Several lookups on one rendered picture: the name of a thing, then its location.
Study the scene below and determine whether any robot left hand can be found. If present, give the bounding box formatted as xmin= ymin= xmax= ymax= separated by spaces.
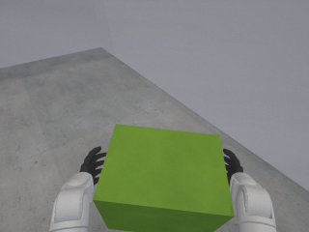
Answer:
xmin=79 ymin=146 xmax=107 ymax=185

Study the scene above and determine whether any right robot forearm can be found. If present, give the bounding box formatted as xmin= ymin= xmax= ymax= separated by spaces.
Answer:
xmin=229 ymin=172 xmax=277 ymax=232

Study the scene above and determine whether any left robot forearm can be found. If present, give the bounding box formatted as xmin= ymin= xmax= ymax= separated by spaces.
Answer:
xmin=49 ymin=172 xmax=94 ymax=232

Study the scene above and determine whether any robot right hand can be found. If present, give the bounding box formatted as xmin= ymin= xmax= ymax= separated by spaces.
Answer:
xmin=223 ymin=148 xmax=243 ymax=186

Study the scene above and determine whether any carton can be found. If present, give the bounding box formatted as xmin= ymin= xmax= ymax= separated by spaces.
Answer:
xmin=93 ymin=124 xmax=235 ymax=232

